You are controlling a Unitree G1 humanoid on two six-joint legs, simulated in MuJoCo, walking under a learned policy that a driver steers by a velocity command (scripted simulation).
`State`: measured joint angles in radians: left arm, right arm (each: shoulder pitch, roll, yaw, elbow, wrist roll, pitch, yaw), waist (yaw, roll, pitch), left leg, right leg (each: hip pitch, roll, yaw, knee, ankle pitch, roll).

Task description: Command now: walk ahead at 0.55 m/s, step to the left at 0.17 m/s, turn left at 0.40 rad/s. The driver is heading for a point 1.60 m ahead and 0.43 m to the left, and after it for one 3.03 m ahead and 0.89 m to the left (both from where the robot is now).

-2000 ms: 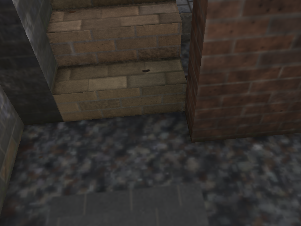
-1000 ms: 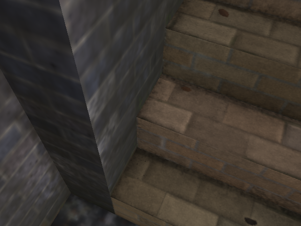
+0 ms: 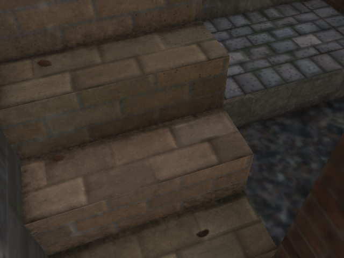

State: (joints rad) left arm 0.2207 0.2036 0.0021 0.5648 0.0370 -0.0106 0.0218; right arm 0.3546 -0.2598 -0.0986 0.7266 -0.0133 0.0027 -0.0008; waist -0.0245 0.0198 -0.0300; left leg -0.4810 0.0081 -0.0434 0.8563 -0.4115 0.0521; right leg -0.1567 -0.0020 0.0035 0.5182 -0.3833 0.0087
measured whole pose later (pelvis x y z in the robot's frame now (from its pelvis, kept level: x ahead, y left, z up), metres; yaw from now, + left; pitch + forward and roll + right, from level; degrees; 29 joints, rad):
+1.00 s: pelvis +0.40 +0.04 +0.17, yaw +17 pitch +1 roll -3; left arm 0.33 0.31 0.07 0.68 0.00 0.03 -0.03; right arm -0.06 -0.14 -0.02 0.52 -0.09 0.03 -0.10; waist 0.10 -0.03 0.05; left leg -1.01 -0.05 -0.05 2.11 -0.33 0.05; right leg -0.46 0.22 -0.01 0.88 -0.43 -0.14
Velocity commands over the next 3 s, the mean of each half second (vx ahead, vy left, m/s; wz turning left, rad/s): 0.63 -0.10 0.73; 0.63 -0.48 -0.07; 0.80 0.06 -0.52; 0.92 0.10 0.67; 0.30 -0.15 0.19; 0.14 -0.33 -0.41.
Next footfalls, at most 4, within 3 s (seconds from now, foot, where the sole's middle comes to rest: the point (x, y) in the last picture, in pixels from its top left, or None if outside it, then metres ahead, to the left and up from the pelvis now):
0.30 left None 0.10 0.11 -0.77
0.80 right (179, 252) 0.46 0.01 -0.55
1.28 left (113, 162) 0.66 0.20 -0.33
1.64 right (214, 136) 0.75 -0.12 -0.34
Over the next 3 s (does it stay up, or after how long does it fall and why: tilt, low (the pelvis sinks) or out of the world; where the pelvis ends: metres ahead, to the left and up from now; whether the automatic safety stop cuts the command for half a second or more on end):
stays up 0.91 -0.16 0.62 its command is cut before an obstacle from the start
